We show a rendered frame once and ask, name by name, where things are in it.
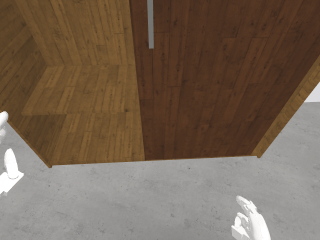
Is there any robot left hand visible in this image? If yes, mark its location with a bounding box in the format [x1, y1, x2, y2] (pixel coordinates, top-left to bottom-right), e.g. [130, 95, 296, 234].
[0, 111, 24, 198]

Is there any robot right hand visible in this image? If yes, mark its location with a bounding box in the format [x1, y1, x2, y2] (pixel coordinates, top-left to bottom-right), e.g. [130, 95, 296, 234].
[231, 195, 271, 240]

